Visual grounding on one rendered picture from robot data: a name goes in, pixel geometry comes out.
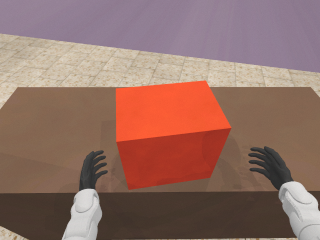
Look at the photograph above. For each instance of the left robot hand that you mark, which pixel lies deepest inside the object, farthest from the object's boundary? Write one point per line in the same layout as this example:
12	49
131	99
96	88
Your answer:
88	176

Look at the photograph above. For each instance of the right robot hand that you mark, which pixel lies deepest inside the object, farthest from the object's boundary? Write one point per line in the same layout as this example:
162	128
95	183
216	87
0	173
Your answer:
274	166

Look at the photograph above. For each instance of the robot right forearm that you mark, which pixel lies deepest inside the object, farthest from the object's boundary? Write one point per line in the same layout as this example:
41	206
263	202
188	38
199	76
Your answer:
302	210

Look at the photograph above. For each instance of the carton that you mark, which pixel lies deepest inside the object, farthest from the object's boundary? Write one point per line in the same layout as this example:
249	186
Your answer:
169	133

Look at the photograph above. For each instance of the pedestal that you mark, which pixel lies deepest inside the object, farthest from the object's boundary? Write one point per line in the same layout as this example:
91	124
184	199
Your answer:
47	132

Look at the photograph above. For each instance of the robot left forearm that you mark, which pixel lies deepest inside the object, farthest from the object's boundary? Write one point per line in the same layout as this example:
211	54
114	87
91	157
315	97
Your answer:
85	216

